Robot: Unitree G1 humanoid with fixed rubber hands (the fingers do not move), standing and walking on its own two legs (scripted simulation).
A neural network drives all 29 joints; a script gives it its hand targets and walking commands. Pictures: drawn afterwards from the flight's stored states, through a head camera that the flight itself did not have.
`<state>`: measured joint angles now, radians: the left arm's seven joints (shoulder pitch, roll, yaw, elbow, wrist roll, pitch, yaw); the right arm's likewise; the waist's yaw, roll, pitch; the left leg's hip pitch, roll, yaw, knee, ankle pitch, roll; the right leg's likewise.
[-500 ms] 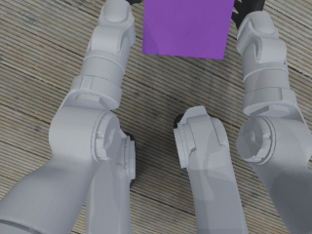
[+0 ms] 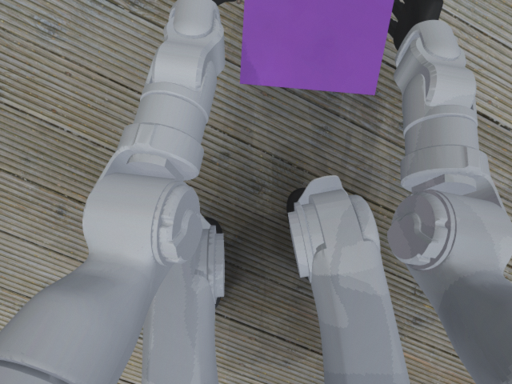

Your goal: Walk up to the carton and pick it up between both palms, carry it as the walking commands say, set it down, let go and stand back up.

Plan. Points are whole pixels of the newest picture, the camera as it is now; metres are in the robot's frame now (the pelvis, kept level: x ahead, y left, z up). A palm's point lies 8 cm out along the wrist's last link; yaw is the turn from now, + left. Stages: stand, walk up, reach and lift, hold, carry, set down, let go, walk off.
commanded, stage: set down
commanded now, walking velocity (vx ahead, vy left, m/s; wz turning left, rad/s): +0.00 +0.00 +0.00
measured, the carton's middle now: (301, 10) +0.54 -0.14 -0.24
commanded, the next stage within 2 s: none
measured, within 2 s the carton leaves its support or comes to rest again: rests again in 0.78 s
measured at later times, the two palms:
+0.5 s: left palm out of the picture +0.55 -0.02 -0.15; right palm (414, 22) +0.49 -0.26 -0.16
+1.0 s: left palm (169, 26) +0.54 +0.03 -0.18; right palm (433, 48) +0.46 -0.29 -0.17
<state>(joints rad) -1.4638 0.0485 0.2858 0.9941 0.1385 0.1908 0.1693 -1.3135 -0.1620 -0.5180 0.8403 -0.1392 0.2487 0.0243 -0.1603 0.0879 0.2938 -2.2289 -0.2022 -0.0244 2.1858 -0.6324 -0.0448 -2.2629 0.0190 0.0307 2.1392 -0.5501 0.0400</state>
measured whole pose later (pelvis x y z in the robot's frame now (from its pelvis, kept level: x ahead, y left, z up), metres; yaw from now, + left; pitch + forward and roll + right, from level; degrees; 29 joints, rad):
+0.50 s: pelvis +0.00 +0.00 +0.00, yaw +0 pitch +38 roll +0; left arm -1.47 0.07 0.26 1.02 0.14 0.16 0.15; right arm -1.32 -0.16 -0.52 0.87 -0.13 0.20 0.03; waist -0.16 0.07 0.31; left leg -2.22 -0.20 -0.03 2.20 -0.65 -0.06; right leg -2.26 0.02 0.02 2.15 -0.56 0.03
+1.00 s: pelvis -0.01 -0.01 +0.01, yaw -1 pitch +36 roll -1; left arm -1.42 0.28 -0.05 1.02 -0.13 0.14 0.16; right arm -1.33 -0.32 -0.31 1.08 0.14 0.06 -0.05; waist -0.15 0.04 0.38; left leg -2.19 -0.19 -0.05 2.16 -0.61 -0.07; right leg -2.23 0.03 0.01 2.11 -0.51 0.02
